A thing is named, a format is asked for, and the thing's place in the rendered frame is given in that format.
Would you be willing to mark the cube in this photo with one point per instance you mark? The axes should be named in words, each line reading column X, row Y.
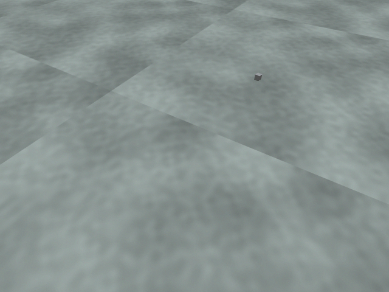
column 258, row 76

